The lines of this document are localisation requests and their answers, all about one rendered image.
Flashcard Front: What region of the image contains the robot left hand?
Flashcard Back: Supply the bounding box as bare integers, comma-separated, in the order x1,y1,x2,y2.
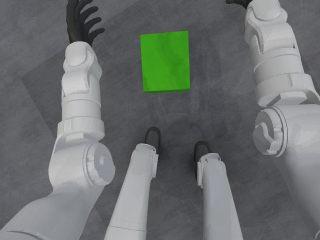
66,0,105,47

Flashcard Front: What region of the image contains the left robot thigh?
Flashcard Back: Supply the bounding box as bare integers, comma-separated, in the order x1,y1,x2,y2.
104,148,159,240

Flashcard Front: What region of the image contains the right robot upper arm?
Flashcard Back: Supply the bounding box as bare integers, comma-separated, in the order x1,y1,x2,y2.
252,104,320,240

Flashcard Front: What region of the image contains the right robot forearm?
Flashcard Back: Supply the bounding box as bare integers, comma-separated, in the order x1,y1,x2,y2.
244,0,320,108

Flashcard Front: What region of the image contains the right robot shin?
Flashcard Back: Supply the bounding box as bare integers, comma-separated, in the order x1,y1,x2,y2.
198,153,227,173

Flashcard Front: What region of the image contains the left robot upper arm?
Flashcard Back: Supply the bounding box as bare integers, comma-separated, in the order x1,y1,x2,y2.
0,141,116,240

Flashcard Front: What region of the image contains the left robot forearm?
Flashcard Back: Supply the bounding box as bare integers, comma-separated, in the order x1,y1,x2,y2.
48,41,105,182

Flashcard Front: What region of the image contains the robot right hand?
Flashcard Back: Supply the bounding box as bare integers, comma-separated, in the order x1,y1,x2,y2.
225,0,253,10

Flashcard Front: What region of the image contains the carton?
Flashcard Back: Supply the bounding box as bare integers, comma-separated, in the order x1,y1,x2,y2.
140,31,190,93

